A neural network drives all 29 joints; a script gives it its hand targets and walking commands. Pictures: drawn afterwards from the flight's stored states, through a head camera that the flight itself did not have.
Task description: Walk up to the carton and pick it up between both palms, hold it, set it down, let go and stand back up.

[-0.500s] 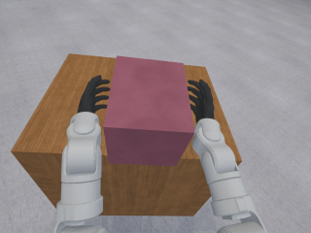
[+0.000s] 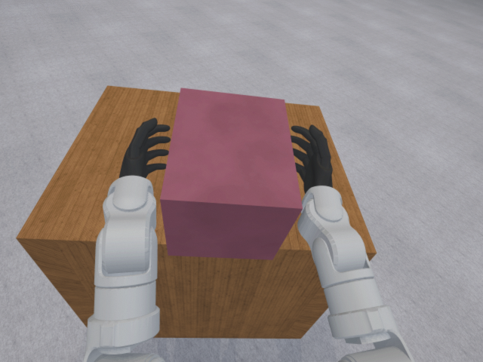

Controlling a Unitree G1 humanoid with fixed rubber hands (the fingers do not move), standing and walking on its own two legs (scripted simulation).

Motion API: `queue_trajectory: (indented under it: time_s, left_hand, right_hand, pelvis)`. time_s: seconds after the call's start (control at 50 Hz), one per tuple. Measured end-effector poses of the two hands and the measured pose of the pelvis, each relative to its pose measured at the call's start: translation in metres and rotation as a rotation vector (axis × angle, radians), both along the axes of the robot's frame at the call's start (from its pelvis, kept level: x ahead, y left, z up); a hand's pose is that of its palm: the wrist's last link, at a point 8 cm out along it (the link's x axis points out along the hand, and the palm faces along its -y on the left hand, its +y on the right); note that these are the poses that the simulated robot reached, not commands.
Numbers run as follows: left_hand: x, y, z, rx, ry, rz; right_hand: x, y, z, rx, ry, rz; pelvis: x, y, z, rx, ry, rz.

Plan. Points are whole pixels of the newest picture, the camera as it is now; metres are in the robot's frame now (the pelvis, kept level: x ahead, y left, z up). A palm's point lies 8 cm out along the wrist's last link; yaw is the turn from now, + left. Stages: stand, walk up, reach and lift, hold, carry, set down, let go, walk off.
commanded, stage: hold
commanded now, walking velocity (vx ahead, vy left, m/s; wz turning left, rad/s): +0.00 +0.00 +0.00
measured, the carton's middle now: (227, 175) +0.39 +0.00 +0.13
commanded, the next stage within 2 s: none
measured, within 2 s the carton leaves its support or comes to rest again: neither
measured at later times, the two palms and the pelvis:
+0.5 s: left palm (138, 174) +0.35 +0.13 +0.17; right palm (317, 181) +0.34 -0.13 +0.17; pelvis +0.00 +0.00 +0.00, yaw +0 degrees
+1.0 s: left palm (137, 176) +0.35 +0.13 +0.17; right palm (315, 182) +0.34 -0.13 +0.16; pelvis +0.00 +0.00 +0.00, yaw +0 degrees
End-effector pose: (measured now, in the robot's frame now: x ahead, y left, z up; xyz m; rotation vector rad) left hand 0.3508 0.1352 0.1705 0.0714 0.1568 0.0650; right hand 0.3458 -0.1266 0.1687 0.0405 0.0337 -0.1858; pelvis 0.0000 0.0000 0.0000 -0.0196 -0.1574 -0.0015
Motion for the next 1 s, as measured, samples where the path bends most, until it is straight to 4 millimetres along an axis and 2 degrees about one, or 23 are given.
queue_trajectory:
  time_s: [0.16,0.8,1.0]
  left_hand:
    - [0.0003,-0.0008,-0.004,-0.011,0.024,-0.002]
    - [-0.0012,0.0001,-0.0012,-0.01,0.008,-0.001]
    - [-0.0001,-0.0004,-0.0045,-0.008,0.023,-0.002]
  right_hand:
    - [-0.0009,-0.0009,-0.0047,-0.003,0.023,-0.005]
    - [-0.0014,0.0001,-0.0003,-0.008,0.009,-0.003]
    - [-0.001,-0.0004,-0.0054,-0.008,0.025,-0.006]
  pelvis:
    - [-0.0003,0.0007,0.0,0.002,-0.006,-0.005]
    - [-0.0024,-0.0008,0.0,0.001,-0.005,-0.004]
    - [-0.0031,-0.0004,-0.0001,0.001,-0.004,-0.004]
